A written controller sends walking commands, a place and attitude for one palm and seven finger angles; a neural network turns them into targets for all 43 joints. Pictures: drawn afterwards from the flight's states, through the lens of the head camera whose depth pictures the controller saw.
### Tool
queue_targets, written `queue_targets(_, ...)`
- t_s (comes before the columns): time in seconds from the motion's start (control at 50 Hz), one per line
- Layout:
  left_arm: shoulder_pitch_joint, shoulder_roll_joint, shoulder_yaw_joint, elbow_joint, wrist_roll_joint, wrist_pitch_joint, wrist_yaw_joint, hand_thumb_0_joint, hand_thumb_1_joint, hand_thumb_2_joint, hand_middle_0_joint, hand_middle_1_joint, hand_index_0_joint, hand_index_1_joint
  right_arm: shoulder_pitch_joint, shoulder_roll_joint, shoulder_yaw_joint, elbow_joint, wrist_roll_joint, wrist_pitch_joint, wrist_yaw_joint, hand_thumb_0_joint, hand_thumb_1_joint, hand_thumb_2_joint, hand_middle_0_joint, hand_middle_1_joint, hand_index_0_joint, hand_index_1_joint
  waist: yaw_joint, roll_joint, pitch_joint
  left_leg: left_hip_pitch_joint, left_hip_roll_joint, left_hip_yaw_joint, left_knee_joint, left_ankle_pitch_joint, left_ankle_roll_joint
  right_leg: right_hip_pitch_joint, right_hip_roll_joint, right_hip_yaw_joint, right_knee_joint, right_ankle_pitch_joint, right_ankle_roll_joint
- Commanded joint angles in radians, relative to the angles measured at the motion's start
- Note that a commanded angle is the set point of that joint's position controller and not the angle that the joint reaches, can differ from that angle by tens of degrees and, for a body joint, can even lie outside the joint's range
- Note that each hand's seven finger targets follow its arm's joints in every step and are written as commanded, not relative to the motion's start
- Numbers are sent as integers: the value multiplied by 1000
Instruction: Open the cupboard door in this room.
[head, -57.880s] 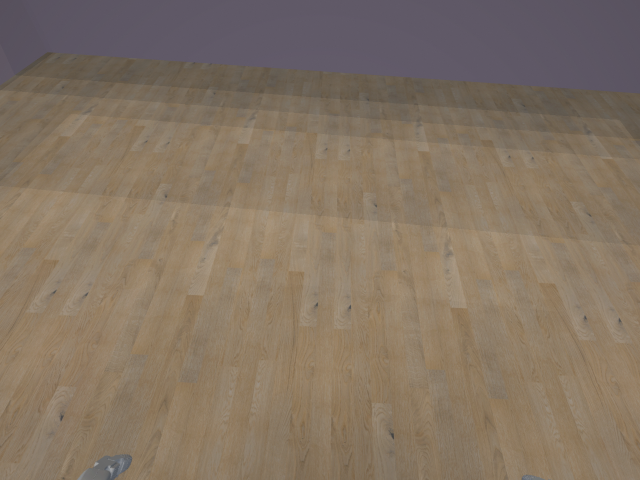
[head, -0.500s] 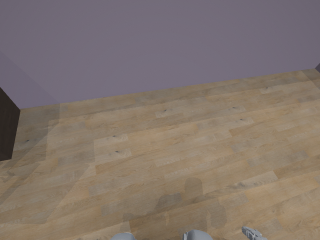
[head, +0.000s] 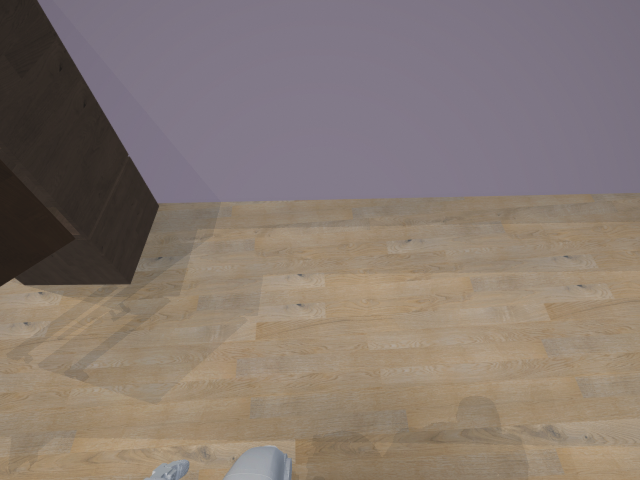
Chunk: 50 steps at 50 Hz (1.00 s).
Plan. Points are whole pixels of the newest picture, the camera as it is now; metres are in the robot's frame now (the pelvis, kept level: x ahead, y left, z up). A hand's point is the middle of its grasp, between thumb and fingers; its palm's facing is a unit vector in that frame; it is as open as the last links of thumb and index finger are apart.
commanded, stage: turn to face it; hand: left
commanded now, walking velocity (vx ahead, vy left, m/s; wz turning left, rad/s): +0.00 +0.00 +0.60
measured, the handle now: out of the picture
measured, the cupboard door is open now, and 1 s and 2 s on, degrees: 47 47 47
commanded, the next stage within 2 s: take the last steps up to it in 1.30 s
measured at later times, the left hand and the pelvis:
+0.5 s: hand out of the picture +0.01 +0.26 -0.17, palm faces +0.32 -0.91 -0.25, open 7.4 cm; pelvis +0.00 +0.03 +0.00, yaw +17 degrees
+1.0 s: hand out of the picture -0.01 +0.17 -0.16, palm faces +0.57 -0.78 -0.24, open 7.3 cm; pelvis +0.03 -0.03 +0.00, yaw +36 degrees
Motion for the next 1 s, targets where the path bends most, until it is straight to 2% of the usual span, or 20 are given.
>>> queue_targets(0.0, 92, 199, 61, -38, 0, -29, 20, 0, 900, 900, -200, -300, -200, -300, -96, -30, 7, -94, 3, -21, 5, 0, -900, -900, 200, 300, 200, 300, 67, -192, -114, -73, 23, 36, -119, -24, -6, 220, -244, 104, -116, 656, -72)
queue_targets(0.14, 121, 242, 80, -14, 10, -22, 13, 0, 900, 900, -200, -300, -200, -300, -137, -20, 24, -118, 6, -38, 6, 0, -900, -900, 200, 300, 200, 300, 83, -229, -122, 78, 11, 109, -408, -47, 32, 188, -298, 66, -40, 694, -86)
queue_targets(0.2, 70, 250, 86, -17, 1, -18, 4, 0, 900, 900, -200, -300, -200, -300, -31, -61, 12, -102, 1, -46, 4, 0, -900, -900, 200, 300, 200, 300, 9, -173, -149, 320, 2, 109, -629, 149, 58, 35, -273, -16, 112, 539, -15)
queue_targets(0.22, 60, 223, 82, -36, -5, -13, -1, 0, 900, 900, -200, -300, -200, -300, 53, -140, -7, -84, -5, -56, 0, 0, -900, -900, 200, 300, 200, 300, -40, 5, -211, 498, 124, -56, -712, 349, 118, -124, -205, -62, 307, 322, 44)
queue_targets(0.24, 11, 151, 59, -84, -12, -7, -7, 0, 900, 900, -200, -300, -200, -300, 126, -253, -37, -77, -11, -60, -10, 0, -900, -900, 200, 300, 200, 300, -81, 292, -212, 589, 402, -444, -768, 736, 276, -406, -46, -44, 557, -345, 119)
queue_targets(0.26, -45, 176, 56, -105, -2, 9, 1, 0, 900, 900, -200, -300, -200, -300, 164, -268, -35, -53, -3, -53, -19, 0, -900, -900, 200, 300, 200, 300, -83, 178, -228, 563, 446, -436, -752, 809, 342, -432, -44, 107, 652, -372, 98)
queue_targets(0.28, -48, 182, 60, -106, -1, 12, 2, 0, 900, 900, -200, -300, -200, -300, 120, -246, -26, -69, -7, -56, -25, 0, -900, -900, 200, 300, 200, 300, -58, 119, -202, 502, 404, -370, -769, 643, 335, -426, -55, 132, 673, -309, 91)
queue_targets(0.32, -39, 180, 67, -61, 1, 17, -3, 0, 900, 900, -200, -300, -200, -300, 0, -186, -10, -106, -9, -62, -39, 0, -900, -900, 200, 300, 200, 300, -11, 155, -144, 382, 302, -308, -798, 514, 274, -408, -49, 163, 689, -174, 104)
queue_targets(0.38, 10, 177, 68, -32, 4, 23, -11, 0, 900, 900, -200, -300, -200, -300, -28, -157, 3, -110, -5, -74, -39, 0, -900, -900, 200, 300, 200, 300, 30, 81, -123, 364, 225, -227, -815, 519, 227, -378, -25, 161, 664, -61, 113)
queue_targets(0.54, -75, 156, 56, -77, -3, 16, -7, 0, 900, 900, -200, -300, -200, -300, 22, -170, -12, -89, -11, -68, -32, 0, -900, -900, 200, 300, 200, 300, 7, 115, -139, 352, 201, -300, -785, 472, 242, -277, 31, 148, 375, -109, 117)
queue_targets(0.6, -52, 159, 55, -80, -9, 8, -4, 0, 900, 900, -200, -300, -200, -300, 3, -169, -19, -95, -10, -61, -32, 0, -900, -900, 200, 300, 200, 300, 19, 157, -151, 301, 183, -345, -737, 539, 232, -152, 72, 133, 214, -106, 105)
queue_targets(0.64, 16, 163, 61, -65, -13, -2, 0, 0, 900, 900, -200, -300, -200, -300, -29, -159, -22, -106, -4, -58, -32, 0, -900, -900, 200, 300, 200, 300, 55, 140, -179, 232, 142, -340, -678, 512, 195, 5, 85, 123, 23, 22, 97)
queue_targets(0.66, 62, 194, 69, -53, -11, -12, 5, 0, 900, 900, -200, -300, -200, -300, -38, -135, -20, -113, 4, -58, -29, 0, -900, -900, 200, 300, 200, 300, 81, 77, -197, 139, 96, -314, -617, 396, 150, 147, 33, 163, -115, 114, 87)
queue_targets(0.68, 99, 281, 89, -48, 4, -22, 14, 0, 900, 900, -200, -300, -200, -300, -25, -71, -12, -126, 14, -60, -23, 0, -900, -900, 200, 300, 200, 300, 97, -184, -222, -52, -22, -169, -428, 86, 75, 304, -207, 386, -213, 161, 23)
queue_targets(0.7, 92, 328, 92, -54, 10, -20, 18, 0, 900, 900, -200, -300, -200, -300, -38, -63, -13, -145, 10, -57, -21, 0, -900, -900, 200, 300, 200, 300, 100, -320, -192, -98, -87, -49, -176, -229, 32, 213, -422, 531, -225, 321, -97)
queue_targets(0.72, 65, 297, 76, -57, 4, -18, 21, 0, 900, 900, -200, -300, -200, -300, -37, -88, -15, -136, 0, -49, -17, 0, -900, -900, 200, 300, 200, 300, 82, -225, -152, -80, -34, -85, -12, -212, 43, 103, -411, 455, -202, 344, -138)
queue_targets(0.76, -35, 208, 54, -76, -4, -19, 20, 0, 900, 900, -200, -300, -200, -300, -16, -79, -19, -85, -6, -27, -9, 0, -900, -900, 200, 300, 200, 300, 25, -245, -74, -89, 6, -67, 111, -74, 22, 37, -271, 304, -188, 375, -94)
queue_targets(0.8, -42, 184, 48, -77, -6, -21, 17, 0, 900, 900, -200, -300, -200, -300, 0, -58, -9, -74, -2, -21, 1, 0, -900, -900, 200, 300, 200, 300, 10, -249, -78, -89, 20, -30, 100, -10, 9, 60, -225, 171, -164, 473, -68)
queue_targets(0.9, 65, 207, 62, -43, 3, -26, 19, 0, 900, 900, -200, -300, -200, -300, -80, -24, 10, -88, 2, -25, 5, 0, -900, -900, 200, 300, 200, 300, 60, -193, -104, -38, 23, 43, -149, -37, -1, 171, -250, 106, -120, 591, -76)
queue_targets(0.98, 109, 236, 74, -17, 10, -24, 14, 0, 900, 900, -200, -300, -200, -300, -116, -12, 23, -101, 4, -36, 5, 0, -900, -900, 200, 300, 200, 300, 84, -227, -105, 44, 10, 91, -336, -57, 20, 171, -272, 90, -73, 665, -87)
